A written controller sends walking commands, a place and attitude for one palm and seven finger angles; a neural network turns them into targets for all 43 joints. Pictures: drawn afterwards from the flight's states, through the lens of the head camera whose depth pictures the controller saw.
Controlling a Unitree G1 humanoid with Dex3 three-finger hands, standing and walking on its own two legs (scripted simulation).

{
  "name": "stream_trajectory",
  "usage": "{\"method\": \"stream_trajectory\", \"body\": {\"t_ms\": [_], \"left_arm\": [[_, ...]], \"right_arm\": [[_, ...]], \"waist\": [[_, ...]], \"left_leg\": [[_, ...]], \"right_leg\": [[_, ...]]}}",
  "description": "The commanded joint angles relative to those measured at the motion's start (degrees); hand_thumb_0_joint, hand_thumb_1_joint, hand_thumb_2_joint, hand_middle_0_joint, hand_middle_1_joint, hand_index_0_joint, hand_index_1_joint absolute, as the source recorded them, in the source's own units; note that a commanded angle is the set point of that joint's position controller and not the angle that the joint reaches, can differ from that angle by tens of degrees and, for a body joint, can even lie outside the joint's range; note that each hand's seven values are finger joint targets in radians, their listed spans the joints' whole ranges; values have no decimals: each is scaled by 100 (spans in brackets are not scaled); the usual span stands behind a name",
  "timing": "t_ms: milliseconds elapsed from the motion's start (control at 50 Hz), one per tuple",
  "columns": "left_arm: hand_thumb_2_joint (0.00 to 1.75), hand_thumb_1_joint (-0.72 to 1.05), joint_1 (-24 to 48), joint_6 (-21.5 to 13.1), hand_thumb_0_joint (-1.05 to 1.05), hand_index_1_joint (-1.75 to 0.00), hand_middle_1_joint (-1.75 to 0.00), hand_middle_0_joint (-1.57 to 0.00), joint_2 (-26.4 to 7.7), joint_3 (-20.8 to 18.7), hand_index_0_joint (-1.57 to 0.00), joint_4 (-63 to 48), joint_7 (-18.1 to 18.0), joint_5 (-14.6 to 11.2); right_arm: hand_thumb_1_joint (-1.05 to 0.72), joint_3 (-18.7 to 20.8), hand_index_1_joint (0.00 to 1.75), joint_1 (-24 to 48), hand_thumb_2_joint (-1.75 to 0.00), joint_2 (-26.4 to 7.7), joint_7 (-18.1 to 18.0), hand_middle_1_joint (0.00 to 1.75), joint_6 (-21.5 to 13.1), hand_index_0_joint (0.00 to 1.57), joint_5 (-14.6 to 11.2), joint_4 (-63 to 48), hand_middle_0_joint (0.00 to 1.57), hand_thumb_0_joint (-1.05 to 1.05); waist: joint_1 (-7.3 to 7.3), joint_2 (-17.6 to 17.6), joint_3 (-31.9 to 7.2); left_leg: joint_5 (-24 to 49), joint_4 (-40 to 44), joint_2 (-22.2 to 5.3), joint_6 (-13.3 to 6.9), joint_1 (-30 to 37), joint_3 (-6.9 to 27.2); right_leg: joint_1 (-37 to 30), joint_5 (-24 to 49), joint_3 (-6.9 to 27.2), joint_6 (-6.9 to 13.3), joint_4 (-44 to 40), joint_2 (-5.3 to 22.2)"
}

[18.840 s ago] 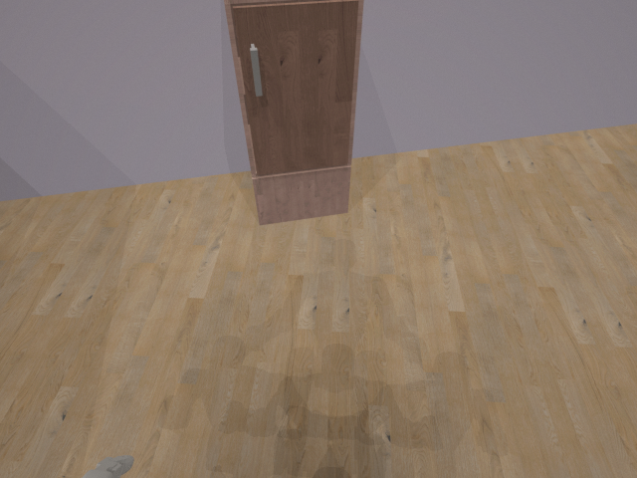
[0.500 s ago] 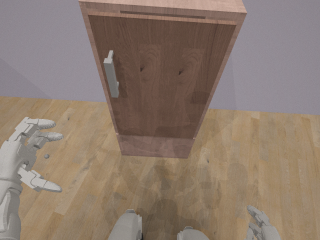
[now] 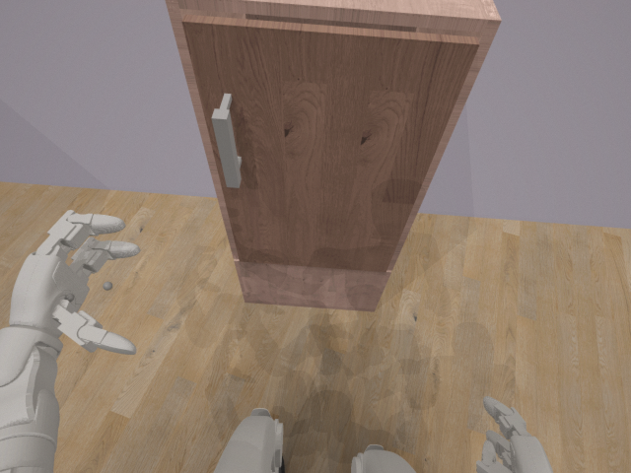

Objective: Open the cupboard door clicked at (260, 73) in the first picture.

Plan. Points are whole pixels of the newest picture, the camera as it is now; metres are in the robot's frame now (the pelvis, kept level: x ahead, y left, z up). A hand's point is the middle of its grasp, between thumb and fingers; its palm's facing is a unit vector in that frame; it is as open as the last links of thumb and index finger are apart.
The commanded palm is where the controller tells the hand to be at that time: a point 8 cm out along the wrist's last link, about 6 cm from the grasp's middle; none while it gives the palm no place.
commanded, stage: move the hooked fingers beside the handle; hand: left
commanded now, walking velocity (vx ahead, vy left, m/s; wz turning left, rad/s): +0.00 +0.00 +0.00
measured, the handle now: (230, 142) +0.57 +0.18 +0.04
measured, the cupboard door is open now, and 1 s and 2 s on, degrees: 0 0 0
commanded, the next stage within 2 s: none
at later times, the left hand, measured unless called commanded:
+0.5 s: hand (136, 232) +0.39 +0.26 +0.05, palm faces -0.01 -1.00 -0.01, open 14.0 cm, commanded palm +0.37 +0.31 +0.05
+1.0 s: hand (157, 193) +0.45 +0.25 +0.05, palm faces +0.01 -1.00 -0.01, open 14.0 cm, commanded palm +0.44 +0.30 +0.05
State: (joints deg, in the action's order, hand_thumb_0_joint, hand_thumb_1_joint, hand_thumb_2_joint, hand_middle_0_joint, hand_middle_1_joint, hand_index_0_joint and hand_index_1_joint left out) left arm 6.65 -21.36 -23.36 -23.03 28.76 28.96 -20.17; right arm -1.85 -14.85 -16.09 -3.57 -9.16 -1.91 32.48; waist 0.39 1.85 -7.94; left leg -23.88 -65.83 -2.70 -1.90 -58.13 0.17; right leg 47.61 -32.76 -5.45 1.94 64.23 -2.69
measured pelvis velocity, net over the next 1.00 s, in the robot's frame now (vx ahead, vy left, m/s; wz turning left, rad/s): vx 0.00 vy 0.01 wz -0.03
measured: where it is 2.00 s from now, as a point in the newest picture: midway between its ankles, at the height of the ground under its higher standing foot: outside the picture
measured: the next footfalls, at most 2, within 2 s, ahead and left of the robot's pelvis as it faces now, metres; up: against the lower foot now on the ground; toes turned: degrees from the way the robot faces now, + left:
none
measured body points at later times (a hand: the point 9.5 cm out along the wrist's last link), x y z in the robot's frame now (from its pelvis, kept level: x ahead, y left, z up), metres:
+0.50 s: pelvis +0.00 +0.01 +0.00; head +0.10 +0.04 +0.44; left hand +0.38 +0.31 +0.06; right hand +0.10 -0.25 -0.10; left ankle +0.07 +0.10 -0.65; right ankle -0.01 -0.11 -0.65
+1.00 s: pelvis +0.00 +0.01 -0.01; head +0.12 +0.04 +0.42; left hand +0.44 +0.31 +0.06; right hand +0.06 -0.27 -0.12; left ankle +0.07 +0.10 -0.65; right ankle -0.01 -0.11 -0.65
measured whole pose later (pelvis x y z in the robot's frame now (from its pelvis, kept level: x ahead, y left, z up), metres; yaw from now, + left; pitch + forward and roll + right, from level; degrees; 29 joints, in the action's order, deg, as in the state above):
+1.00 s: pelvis +0.00 +0.01 -0.01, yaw -2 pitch +21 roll -5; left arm 39.6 -25.6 -30.0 -24.8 58.7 23.8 -10.8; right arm -1.6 -18.4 -16.0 -2.1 -0.6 -0.7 36.8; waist 5.2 1.4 -7.8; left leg -24.6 -69.3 -3.4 -2.7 -66.3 -0.4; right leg 55.9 -33.0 -4.8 1.3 67.4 -3.2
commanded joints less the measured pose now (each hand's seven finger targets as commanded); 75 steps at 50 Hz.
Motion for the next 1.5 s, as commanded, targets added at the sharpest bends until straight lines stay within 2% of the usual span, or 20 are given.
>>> {"method": "stream_trajectory", "body": {"t_ms": [0,100,140,200,300,360,460,580,640,740,860,940,1000,1040,1140,1280,1300,1320,1380,1480], "left_arm": [[30,-50,1947,-310,0,-120,-120,-30,-1481,-311,-30,-940,-94,-5],[30,-50,1996,-212,0,-120,-120,-30,-1658,-469,-30,-659,-233,114],[30,-50,2047,-158,0,-120,-120,-30,-1764,-603,-30,-295,-279,116],[30,-50,2378,-183,0,-120,-120,-30,-1805,-607,-30,-41,-293,169],[30,-50,2660,-362,0,-120,-120,-30,-1684,-431,-30,-40,-235,237],[30,-50,3132,-443,0,-120,-120,-30,-1393,-95,-30,-125,-245,268],[30,-50,3283,-407,0,-120,-120,-30,-1775,-466,-30,375,-404,362],[30,-50,4012,-603,0,-120,-120,-30,-1789,-348,-30,423,-588,570],[30,-50,3949,-633,0,-120,-120,-30,-1898,-453,-30,696,-585,559],[30,-50,4528,-486,0,-120,-120,-30,-2019,-425,-30,1699,-454,648],[30,-50,5318,-831,0,-120,-120,-30,-2079,-325,-30,1479,-442,735],[30,-50,5699,-796,0,-120,-120,-30,-2209,-359,-30,1957,-534,812],[30,-50,5642,-579,0,-120,-120,-30,-2586,-581,-30,2384,-578,918],[30,-50,5802,-531,0,-120,-120,-30,-2751,-648,-30,2456,-596,969],[30,-50,6251,-750,0,-120,-120,-30,-2786,-614,-30,2145,-688,1054],[30,-50,6566,-401,0,-120,-120,-30,-2693,-360,-30,2959,-683,1184],[30,-50,6666,-371,0,-120,-120,-30,-2894,-463,-30,2982,-689,1205],[30,-50,6665,-357,0,-120,-120,-30,-3165,-635,-30,3022,-715,1238],[30,-50,6985,-529,0,-120,-120,-30,-3151,-626,-30,2668,-778,1257],[30,-50,6228,-551,0,-120,-120,-30,-3169,-827,-30,2568,-769,1241]], "right_arm": [[-90,352,30,-155,-90,-925,-90,30,-222,20,-29,-622,20,0],[-90,369,30,-234,-90,-932,-54,30,-92,20,-20,-646,20,0],[-90,350,30,-290,-90,-933,-38,30,-21,20,-11,-629,20,0],[-90,354,30,-341,-90,-940,-18,30,72,20,-12,-614,20,0],[-90,416,30,-485,-90,-971,21,30,149,20,-1,-545,20,0],[-90,435,30,-536,-90,-973,41,30,161,20,1,-465,20,0],[-90,445,30,-635,-90,-1026,28,30,291,20,22,-378,20,0],[-90,429,30,-696,-90,-988,49,30,408,20,63,-325,20,0],[-90,430,30,-772,-90,-1021,62,30,469,20,74,-281,20,0],[-90,386,30,-844,-90,-1032,49,30,606,20,49,-179,20,0],[-90,422,30,-929,-90,-1043,64,30,660,20,89,-102,20,0],[-90,395,30,-1036,-90,-1071,56,30,731,20,106,51,20,0],[-90,371,30,-1107,-90,-1104,50,30,813,20,94,28,20,0],[-90,345,30,-1141,-90,-1099,52,30,849,20,103,5,20,0],[-90,361,30,-1243,-90,-1094,93,30,894,20,147,32,20,0],[-90,323,30,-1404,-90,-1132,100,30,1014,20,130,147,20,0],[-90,315,30,-1428,-90,-1163,87,30,1019,20,138,157,20,0],[-90,299,30,-1465,-90,-1185,75,30,1032,20,148,134,20,0],[-90,302,30,-1520,-90,-1156,107,30,1028,20,191,158,20,0],[-90,340,30,-1572,-90,-1136,194,30,1131,20,198,66,20,0]], "waist": [[195,604,-1607],[94,509,-1947],[71,376,-1799],[145,271,-1752],[193,548,-2065],[323,650,-2086],[272,354,-2099],[310,831,-2286],[318,603,-2381],[499,326,-1811],[500,882,-2570],[643,717,-2375],[623,483,-2398],[627,537,-2437],[675,1013,-2890],[958,751,-2364],[967,706,-2397],[911,682,-2450],[902,1081,-2912],[686,1047,-3267]], "left_leg": [[507,957,52,-2,2231,424],[820,966,51,1,2343,393],[781,926,64,-8,2103,365],[768,885,56,-13,1939,329],[1123,850,19,21,2427,396],[1160,877,-19,40,2767,537],[1133,856,-3,25,2526,533],[1233,849,-45,91,2921,628],[1352,758,-34,58,2788,576],[911,624,-1,-24,2042,468],[1231,513,-66,39,2732,611],[1043,431,-64,4,2448,651],[1024,344,-47,-46,2020,530],[1030,252,-31,-69,1815,477],[1447,197,-93,-17,2405,593],[1102,138,-103,-75,1890,575],[1076,83,-107,-88,1758,550],[1112,58,-107,-88,1667,552],[1557,6,-125,-55,2139,607],[2091,27,-122,-23,2357,571]], "right_leg": [[384,849,417,-8,-1088,-53],[206,1126,391,-11,-1039,-57],[148,1121,393,0,-1026,-85],[155,1162,409,-34,-1006,-75],[406,1367,353,-2,-922,-96],[726,1281,275,10,-910,-107],[613,1300,289,7,-881,-96],[906,1251,261,36,-806,-103],[733,1395,288,38,-814,-133],[833,1211,341,-8,-832,-125],[1233,1249,331,29,-660,-130],[1372,1130,322,16,-628,-140],[1077,1219,382,-32,-652,-131],[1004,1253,424,-29,-607,-141],[1317,1408,370,8,-495,-179],[1535,1221,364,-64,-592,-172],[1480,1230,385,-69,-573,-171],[1384,1254,399,-57,-543,-176],[1501,1473,361,-24,-448,-191],[1176,1940,326,-27,-387,-215]]}}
